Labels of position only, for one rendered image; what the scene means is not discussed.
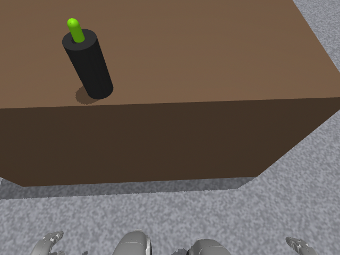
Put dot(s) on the right robot hand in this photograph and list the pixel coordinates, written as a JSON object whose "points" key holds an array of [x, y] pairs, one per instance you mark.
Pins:
{"points": [[300, 246]]}

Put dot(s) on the bottle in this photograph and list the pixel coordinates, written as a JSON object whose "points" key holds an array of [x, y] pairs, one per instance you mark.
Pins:
{"points": [[84, 51]]}

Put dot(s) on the left robot hand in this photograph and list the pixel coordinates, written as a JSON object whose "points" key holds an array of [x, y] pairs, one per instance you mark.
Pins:
{"points": [[44, 247]]}

